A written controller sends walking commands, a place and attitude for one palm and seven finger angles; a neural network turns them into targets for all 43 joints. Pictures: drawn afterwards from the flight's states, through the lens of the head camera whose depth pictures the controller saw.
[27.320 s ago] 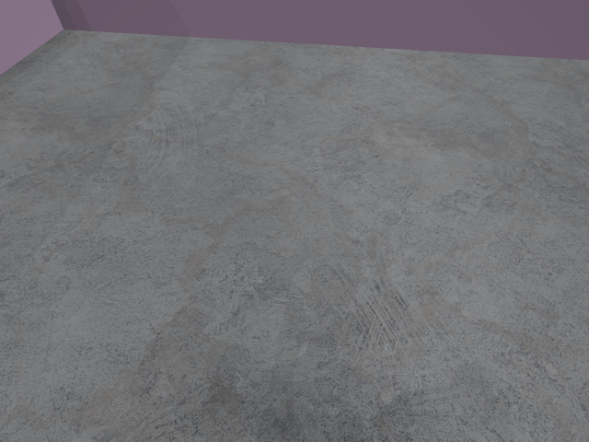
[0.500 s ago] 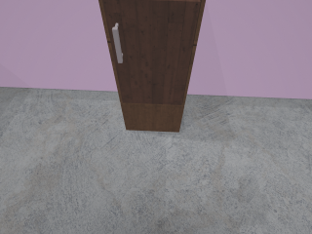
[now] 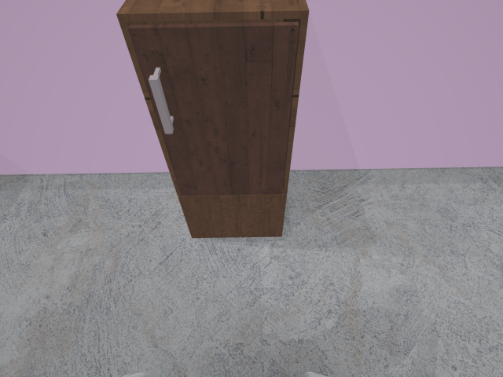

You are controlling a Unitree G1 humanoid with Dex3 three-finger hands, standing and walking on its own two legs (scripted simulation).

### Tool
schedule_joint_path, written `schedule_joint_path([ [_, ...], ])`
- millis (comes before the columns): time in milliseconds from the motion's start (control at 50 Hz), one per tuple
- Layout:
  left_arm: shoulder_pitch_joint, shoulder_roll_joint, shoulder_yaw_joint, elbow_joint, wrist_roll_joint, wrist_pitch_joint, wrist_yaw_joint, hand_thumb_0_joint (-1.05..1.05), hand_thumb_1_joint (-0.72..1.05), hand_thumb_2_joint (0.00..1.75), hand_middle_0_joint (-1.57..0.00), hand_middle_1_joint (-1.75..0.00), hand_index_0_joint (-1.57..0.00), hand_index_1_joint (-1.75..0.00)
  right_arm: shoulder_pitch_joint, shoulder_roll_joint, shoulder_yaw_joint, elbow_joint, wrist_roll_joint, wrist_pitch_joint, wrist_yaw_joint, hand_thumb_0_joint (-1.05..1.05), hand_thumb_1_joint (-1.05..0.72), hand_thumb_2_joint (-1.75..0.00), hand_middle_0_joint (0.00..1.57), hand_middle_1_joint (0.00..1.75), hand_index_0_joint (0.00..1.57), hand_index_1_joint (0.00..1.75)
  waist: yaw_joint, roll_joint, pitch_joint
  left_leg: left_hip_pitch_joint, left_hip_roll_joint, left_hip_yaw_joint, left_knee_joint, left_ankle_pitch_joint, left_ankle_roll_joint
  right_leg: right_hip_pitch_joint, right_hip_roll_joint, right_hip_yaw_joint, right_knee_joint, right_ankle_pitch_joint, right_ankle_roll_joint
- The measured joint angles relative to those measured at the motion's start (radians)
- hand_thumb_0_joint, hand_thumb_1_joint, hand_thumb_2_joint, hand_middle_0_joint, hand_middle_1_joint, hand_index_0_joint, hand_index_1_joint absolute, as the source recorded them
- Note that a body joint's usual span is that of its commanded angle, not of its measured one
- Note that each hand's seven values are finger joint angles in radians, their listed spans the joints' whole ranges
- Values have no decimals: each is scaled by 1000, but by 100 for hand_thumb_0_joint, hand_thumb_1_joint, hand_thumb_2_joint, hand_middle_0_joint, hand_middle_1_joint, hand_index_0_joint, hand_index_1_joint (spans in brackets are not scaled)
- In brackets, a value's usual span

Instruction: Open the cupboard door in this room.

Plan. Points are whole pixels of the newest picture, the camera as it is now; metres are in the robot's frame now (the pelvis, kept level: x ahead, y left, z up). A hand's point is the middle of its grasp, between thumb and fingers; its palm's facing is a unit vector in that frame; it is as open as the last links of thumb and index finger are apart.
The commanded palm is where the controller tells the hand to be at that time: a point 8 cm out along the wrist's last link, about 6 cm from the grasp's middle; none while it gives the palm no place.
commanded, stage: take the last steps up to it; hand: left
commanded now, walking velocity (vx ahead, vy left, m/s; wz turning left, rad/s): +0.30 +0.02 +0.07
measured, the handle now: (163, 101) +0.72 +0.25 +0.02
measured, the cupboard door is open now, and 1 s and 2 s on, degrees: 0 0 0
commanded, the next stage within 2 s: come to a stop and stand still in 0.38 s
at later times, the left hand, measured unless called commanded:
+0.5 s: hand out of the picture +0.13 +0.21 -0.17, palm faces +0.09 -0.99 -0.14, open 7.3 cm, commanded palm none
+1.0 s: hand (168, 286) +0.31 +0.19 -0.14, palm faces +0.05 -0.95 -0.30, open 7.3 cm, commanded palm none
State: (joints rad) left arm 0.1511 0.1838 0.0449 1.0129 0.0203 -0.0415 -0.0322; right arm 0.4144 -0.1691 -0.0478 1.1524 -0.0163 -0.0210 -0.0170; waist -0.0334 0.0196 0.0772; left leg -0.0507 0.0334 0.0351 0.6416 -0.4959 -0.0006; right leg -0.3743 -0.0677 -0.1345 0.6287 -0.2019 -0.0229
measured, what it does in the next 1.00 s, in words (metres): walks ahead: left foot, then right foot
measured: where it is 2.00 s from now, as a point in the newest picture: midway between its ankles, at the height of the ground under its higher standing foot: outside the picture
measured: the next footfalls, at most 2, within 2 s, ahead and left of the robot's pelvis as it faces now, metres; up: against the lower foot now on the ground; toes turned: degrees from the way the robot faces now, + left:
left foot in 0.40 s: +0.24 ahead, +0.14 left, +0.00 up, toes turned +10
right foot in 0.82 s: +0.31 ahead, -0.10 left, +0.00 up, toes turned -5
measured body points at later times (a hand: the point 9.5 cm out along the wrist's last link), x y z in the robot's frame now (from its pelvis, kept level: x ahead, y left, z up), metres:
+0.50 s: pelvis +0.17 +0.04 +0.01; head +0.20 +0.06 +0.46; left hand +0.13 +0.26 -0.16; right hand +0.25 -0.19 -0.13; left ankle +0.20 +0.14 -0.72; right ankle +0.09 -0.09 -0.66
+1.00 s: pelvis +0.23 -0.01 +0.02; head +0.29 -0.05 +0.46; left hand +0.31 +0.24 -0.11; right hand +0.29 -0.26 -0.16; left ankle +0.16 +0.14 -0.62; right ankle +0.27 -0.09 -0.72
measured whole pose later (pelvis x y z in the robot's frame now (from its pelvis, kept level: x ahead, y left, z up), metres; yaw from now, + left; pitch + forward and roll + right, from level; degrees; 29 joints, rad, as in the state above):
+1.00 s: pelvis +0.23 -0.01 +0.02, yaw +1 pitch -1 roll +3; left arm 0.13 0.16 0.04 0.98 0.01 0.01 0.03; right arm 0.13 -0.23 -0.09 1.05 -0.01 0.07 -0.02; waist 0.00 0.04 0.15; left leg -0.44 -0.02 -0.02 1.21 -0.48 -0.05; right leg -0.31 -0.06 -0.09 0.57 -0.25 -0.05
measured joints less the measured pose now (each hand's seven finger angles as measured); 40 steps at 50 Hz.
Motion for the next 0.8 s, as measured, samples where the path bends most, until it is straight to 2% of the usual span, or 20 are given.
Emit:
schedule_joint_path([
  [60,2,-16,-1,-8,-8,-20,14,0,91,90,-20,-30,-20,-30,-21,-1,-7,9,5,24,10,1,-91,-90,20,30,20,30,8,8,8,-192,1,-19,404,17,27,41,10,-21,2,-68,-19],
  [80,10,-22,-2,-6,-8,-19,19,0,91,90,-20,-30,-20,-30,-34,-3,-10,4,3,28,13,1,-91,-90,19,30,20,30,10,9,6,-248,9,-13,471,57,27,62,14,-23,-24,-69,-18],
  [120,31,-30,5,6,-10,-17,35,0,92,90,-20,-30,-20,-30,-64,-6,-15,-17,-3,28,17,1,-91,-90,19,30,20,30,9,11,-2,-337,31,-3,507,128,19,106,24,-29,-87,-51,-14],
  [180,70,-23,8,30,-5,-18,42,-1,94,90,-20,-30,-20,-30,-108,-3,-18,-53,-7,23,23,1,-91,-90,19,30,20,30,8,8,-20,-416,62,15,423,188,-2,166,34,-36,-171,-37,-14],
  [240,107,-21,3,57,0,-18,36,0,94,90,-20,-30,-20,-30,-153,2,-18,-82,-6,18,30,1,-91,-90,19,30,20,30,15,0,-30,-441,77,31,284,221,-15,218,37,-39,-225,-39,-6],
  [360,165,-25,4,95,4,-10,29,0,92,90,-20,-30,-20,-30,-224,-7,-18,-115,-3,1,37,1,-92,-90,19,30,20,30,51,-18,-27,-371,62,62,14,258,-12,291,24,-47,-214,-114,35],
  [400,189,-24,6,104,1,-1,29,0,92,90,-20,-30,-20,-30,-233,-12,-12,-127,-6,-17,36,1,-92,-90,19,30,20,30,58,-25,-29,-312,50,71,-79,302,-2,287,11,-43,-142,-175,50],
  [420,190,-20,8,110,-1,8,29,0,92,90,-20,-30,-20,-30,-242,-6,-12,-131,-10,-27,32,1,-92,-90,19,30,20,30,58,-42,-23,-312,38,82,-57,300,13,259,-7,-29,-57,-216,41],
  [460,183,-14,6,119,-3,25,30,0,92,90,-20,-30,-20,-30,-251,5,-4,-138,-12,-37,23,1,-92,-90,19,30,20,30,59,-59,-14,-297,26,102,-29,249,36,163,-8,25,182,-302,22],
  [500,169,-13,6,122,-3,32,27,1,92,90,-20,-30,-20,-30,-244,15,2,-139,-11,-38,13,0,-91,-90,19,30,20,30,54,-58,-15,-259,19,114,-67,233,45,66,-1,47,369,-288,13],
  [540,145,-10,5,115,-4,31,27,1,92,90,-20,-30,-19,-30,-231,24,0,-129,-5,-42,-6,0,-92,-90,19,30,20,30,50,-59,-14,-210,5,123,-137,253,40,-3,-8,56,426,-233,24],
  [600,102,-9,1,91,-9,35,40,1,92,90,-20,-30,-19,-30,-215,21,8,-102,0,-36,-22,0,-94,-90,20,30,21,30,44,-59,-10,-152,-12,123,-220,277,45,-41,-13,72,334,-165,48],
  [660,61,-4,-1,64,-8,48,49,0,91,90,-19,-30,-19,-30,-208,28,12,-73,2,-13,-25,0,-94,-90,20,30,21,30,38,-58,-1,-120,-15,116,-243,271,36,-36,-9,78,210,-139,57],
  [760,10,6,7,19,-5,73,49,0,91,90,-20,-30,-19,-30,-212,37,-6,-62,-5,29,-23,0,-92,-90,20,30,21,30,23,-40,28,-105,6,110,-195,222,8,-6,11,68,111,-160,43],
  [800,2,8,10,3,-5,71,47,0,91,90,-20,-30,-19,-30,-214,32,-16,-64,-5,42,-19,0,-92,-90,20,30,21,30,22,-26,35,-112,17,111,-154,193,-9,28,16,58,33,-94,37],
])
